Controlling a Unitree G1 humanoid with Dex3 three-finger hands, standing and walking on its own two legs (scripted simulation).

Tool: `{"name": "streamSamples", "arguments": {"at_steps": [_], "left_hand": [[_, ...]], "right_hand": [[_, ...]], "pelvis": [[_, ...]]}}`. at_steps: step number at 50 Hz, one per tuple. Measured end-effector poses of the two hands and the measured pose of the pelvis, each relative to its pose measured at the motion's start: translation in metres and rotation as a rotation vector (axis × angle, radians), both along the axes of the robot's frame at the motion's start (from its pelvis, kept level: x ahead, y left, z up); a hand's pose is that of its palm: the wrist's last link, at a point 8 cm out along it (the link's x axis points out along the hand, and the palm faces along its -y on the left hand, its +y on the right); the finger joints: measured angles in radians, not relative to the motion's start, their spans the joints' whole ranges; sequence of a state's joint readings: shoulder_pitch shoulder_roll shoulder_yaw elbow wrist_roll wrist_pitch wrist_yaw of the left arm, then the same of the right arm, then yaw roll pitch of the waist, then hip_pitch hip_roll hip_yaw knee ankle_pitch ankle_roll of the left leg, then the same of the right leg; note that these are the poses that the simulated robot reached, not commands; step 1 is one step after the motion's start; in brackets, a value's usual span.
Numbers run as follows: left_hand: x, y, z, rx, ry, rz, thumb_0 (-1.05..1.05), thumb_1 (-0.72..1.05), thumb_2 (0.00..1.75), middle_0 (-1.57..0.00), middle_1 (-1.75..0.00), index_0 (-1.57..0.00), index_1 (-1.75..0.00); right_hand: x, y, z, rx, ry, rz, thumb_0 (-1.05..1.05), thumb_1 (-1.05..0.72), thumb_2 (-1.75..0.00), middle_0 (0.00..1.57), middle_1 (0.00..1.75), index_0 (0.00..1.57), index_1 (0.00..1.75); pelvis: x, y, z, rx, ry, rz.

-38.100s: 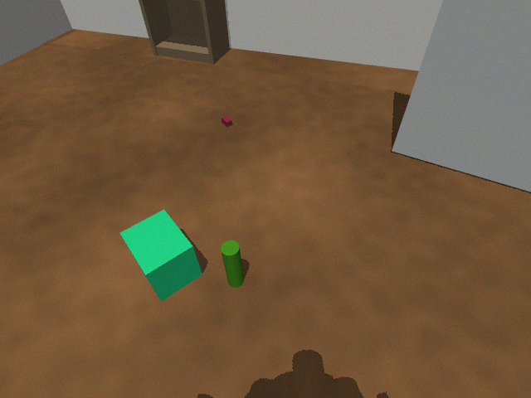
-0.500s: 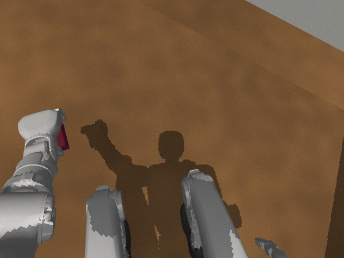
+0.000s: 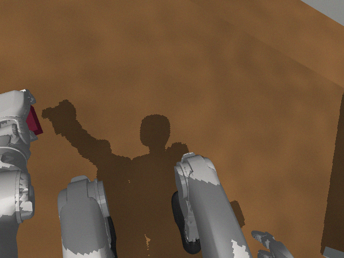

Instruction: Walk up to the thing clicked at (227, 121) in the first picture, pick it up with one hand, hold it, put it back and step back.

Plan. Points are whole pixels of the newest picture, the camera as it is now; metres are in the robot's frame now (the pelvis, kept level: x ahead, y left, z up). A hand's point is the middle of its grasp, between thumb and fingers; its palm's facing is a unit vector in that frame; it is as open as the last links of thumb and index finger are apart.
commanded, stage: crouch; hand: left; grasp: from above
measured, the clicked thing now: (26, 120) +0.48 +0.28 -0.19
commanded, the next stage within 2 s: lower in 0.46 s
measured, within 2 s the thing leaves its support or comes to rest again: rests again in 1.82 s
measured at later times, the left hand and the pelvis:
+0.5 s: hand (27, 124) +0.48 +0.29 -0.22, palm faces -0.43 -0.13 -0.89, open 10.1 cm; pelvis +0.00 +0.00 -0.05, yaw -2 degrees
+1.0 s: hand (37, 130) +0.48 +0.29 -0.27, palm faces -0.45 -0.13 -0.88, open 10.1 cm; pelvis +0.00 +0.01 -0.07, yaw -4 degrees
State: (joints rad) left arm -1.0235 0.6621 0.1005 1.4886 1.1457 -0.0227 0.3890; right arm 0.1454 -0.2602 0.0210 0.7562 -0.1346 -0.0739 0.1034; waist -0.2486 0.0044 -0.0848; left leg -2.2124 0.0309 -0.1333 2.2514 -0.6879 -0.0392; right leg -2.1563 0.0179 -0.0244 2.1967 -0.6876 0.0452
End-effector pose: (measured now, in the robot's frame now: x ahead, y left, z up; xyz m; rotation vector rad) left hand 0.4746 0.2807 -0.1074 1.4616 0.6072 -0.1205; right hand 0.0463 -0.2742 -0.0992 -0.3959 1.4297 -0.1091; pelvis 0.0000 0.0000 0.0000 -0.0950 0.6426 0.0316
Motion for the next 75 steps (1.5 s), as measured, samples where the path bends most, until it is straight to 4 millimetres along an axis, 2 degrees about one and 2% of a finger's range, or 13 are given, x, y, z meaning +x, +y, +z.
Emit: {"name": "streamSamples", "arguments": {"at_steps": [11,22,37,52,64,75], "left_hand": [[0.003,0.000,-0.031,-0.013,0.000,-0.014,0.00,0.08,0.39,-0.82,-0.41,-0.67,-0.42],[0.009,0.007,-0.048,0.003,-0.010,-0.011,0.00,0.08,0.39,-0.82,-0.40,-0.68,-0.42],[0.011,0.007,-0.074,-0.016,0.027,-0.010,0.00,0.06,0.43,-0.87,-0.42,-0.69,-0.42],[0.013,0.007,-0.113,-0.018,0.011,-0.034,-0.01,0.06,0.43,-0.91,-0.45,-0.68,-0.45],[0.020,0.001,-0.132,-0.022,0.016,-0.007,-0.01,0.05,0.43,-0.92,-0.44,-0.68,-0.44],[0.019,-0.002,-0.142,-0.036,0.012,-0.006,-0.01,0.04,0.44,-0.94,-0.43,-0.70,-0.44]], "right_hand": [[-0.024,0.010,-0.025,0.018,0.054,-0.007,0.00,-0.89,-0.89,0.21,0.30,0.20,0.30],[-0.025,0.012,-0.035,0.012,0.060,0.018,0.00,-0.89,-0.89,0.21,0.30,0.20,0.30],[-0.019,0.010,-0.036,0.009,0.074,0.055,0.00,-0.90,-0.90,0.20,0.30,0.20,0.30],[-0.034,0.016,-0.038,0.010,0.126,0.089,0.00,-0.91,-0.90,0.20,0.30,0.20,0.30],[-0.035,0.024,-0.037,0.052,0.144,0.117,0.00,-0.90,-0.90,0.20,0.30,0.20,0.30],[-0.029,0.024,-0.031,0.051,0.132,0.167,0.00,-0.90,-0.90,0.20,0.30,0.20,0.30]], "pelvis": [[-0.004,0.002,-0.029,-0.013,-0.029,-0.009],[-0.003,0.004,-0.045,-0.028,-0.036,-0.013],[0.000,0.005,-0.054,-0.043,-0.045,-0.020],[0.001,0.008,-0.068,-0.065,-0.063,-0.033],[0.005,0.010,-0.069,-0.081,-0.062,-0.044],[0.005,0.010,-0.070,-0.095,-0.081,-0.054]]}}
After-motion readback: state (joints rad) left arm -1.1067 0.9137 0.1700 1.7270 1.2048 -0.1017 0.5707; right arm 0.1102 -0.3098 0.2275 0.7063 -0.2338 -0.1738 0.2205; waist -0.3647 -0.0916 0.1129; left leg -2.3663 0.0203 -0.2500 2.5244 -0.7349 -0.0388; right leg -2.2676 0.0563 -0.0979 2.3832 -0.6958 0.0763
